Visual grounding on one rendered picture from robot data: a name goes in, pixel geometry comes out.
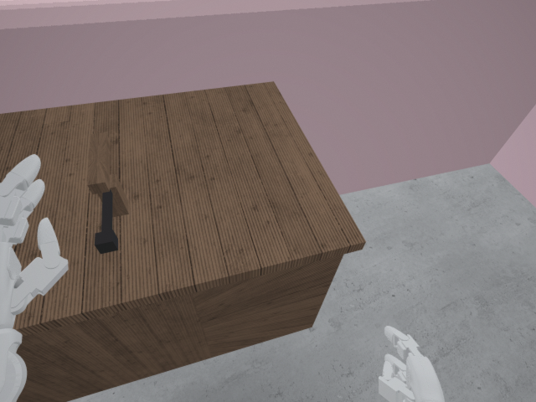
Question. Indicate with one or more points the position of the right robot hand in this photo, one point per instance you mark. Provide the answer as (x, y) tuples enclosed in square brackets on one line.
[(414, 382)]

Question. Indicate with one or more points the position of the left robot forearm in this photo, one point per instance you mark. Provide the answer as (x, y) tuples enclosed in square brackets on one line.
[(13, 371)]

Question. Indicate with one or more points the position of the counter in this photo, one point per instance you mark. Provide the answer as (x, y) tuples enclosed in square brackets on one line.
[(229, 233)]

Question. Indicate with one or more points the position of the tap lever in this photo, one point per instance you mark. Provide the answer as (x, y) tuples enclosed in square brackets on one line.
[(106, 240)]

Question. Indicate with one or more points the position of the left robot hand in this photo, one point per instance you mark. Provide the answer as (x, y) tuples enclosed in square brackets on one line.
[(19, 195)]

